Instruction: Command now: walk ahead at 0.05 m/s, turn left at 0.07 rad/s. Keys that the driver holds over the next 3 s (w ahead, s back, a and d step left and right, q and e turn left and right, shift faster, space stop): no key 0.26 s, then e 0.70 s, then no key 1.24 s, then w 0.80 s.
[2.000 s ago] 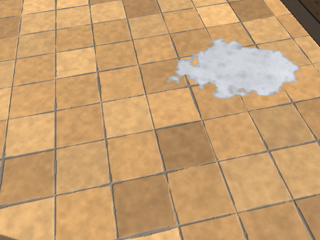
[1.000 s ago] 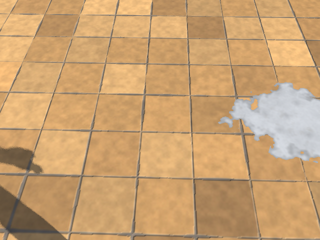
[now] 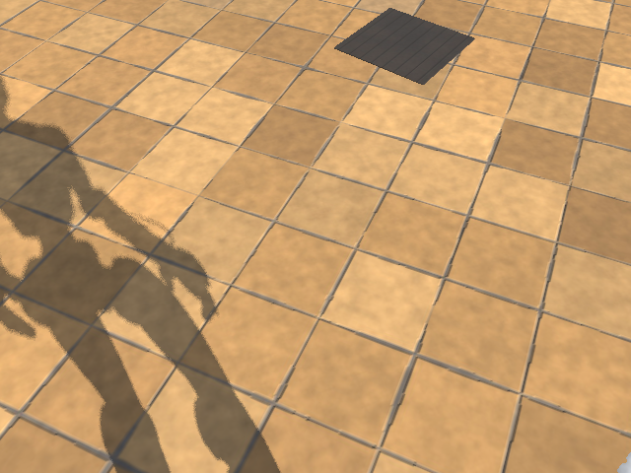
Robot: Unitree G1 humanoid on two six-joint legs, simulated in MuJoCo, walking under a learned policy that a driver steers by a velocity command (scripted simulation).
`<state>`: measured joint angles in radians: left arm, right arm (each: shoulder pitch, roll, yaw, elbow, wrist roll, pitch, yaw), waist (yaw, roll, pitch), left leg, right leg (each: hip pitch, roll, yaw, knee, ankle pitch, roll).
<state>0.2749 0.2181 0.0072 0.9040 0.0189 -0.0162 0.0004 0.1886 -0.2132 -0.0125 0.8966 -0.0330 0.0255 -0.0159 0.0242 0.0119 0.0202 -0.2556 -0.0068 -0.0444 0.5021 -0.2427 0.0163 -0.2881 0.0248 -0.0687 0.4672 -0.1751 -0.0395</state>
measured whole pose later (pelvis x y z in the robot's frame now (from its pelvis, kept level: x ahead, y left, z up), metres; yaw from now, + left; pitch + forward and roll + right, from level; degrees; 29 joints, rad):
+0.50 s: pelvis +0.02 +0.01 +0.00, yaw -6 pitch -1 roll +2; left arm 0.28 0.22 0.03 0.99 0.02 0.02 0.02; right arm 0.23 -0.24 -0.05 1.02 -0.01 0.01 -0.07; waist 0.03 -0.02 0.04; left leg -0.21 -0.03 0.07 0.51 -0.29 0.03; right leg -0.33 0.01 0.03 0.61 -0.26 -0.04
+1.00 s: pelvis +0.01 +0.03 +0.00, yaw -22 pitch +1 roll +0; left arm 0.19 0.28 0.10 0.87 0.02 0.06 0.01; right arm 0.18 -0.25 -0.04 0.84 -0.02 0.01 -0.06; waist 0.02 -0.04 0.04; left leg -0.24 -0.05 -0.03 0.47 -0.23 0.04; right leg -0.42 0.14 0.19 0.65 -0.36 -0.01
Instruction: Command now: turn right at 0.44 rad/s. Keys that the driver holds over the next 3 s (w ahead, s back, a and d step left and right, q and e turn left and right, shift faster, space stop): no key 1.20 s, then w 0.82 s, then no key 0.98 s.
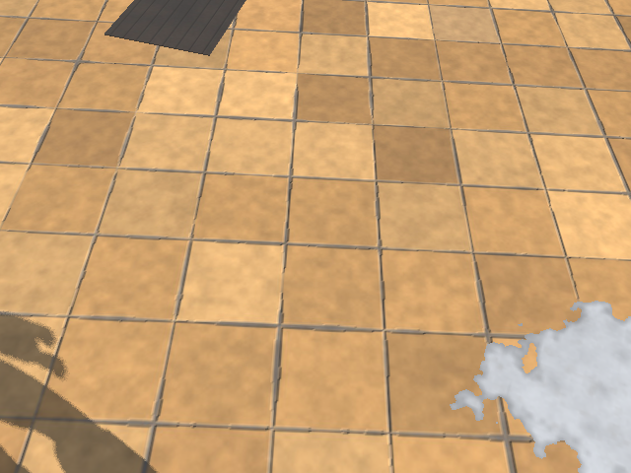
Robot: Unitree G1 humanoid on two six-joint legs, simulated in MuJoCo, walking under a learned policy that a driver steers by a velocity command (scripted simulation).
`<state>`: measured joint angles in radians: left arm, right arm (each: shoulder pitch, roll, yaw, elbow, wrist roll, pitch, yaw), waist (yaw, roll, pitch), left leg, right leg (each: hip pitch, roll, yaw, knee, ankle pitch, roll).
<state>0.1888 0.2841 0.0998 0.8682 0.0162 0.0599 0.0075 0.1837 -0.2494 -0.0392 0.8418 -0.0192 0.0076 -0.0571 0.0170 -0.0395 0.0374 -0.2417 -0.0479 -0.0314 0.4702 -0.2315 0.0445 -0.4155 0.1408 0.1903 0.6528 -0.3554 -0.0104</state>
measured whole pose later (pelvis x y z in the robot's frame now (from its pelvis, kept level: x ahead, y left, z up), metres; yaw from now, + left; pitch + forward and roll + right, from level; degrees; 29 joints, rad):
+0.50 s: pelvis +0.00 -0.02 +0.01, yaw -4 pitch -2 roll +0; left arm 0.18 0.21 0.01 0.98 0.01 0.01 0.03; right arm 0.25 -0.23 -0.02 0.96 -0.01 0.01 -0.02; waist -0.03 0.02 0.04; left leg -0.13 0.00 0.02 0.37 -0.21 0.01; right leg -0.09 0.05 0.04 0.35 -0.24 -0.03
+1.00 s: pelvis -0.01 -0.03 +0.01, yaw -4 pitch -2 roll +0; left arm 0.26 0.18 -0.02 1.13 0.01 -0.01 0.04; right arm 0.26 -0.18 0.00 1.13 -0.01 0.01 -0.04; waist -0.01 0.01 0.04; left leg -0.13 0.01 0.01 0.37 -0.21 -0.01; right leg -0.09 0.06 0.03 0.35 -0.23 -0.05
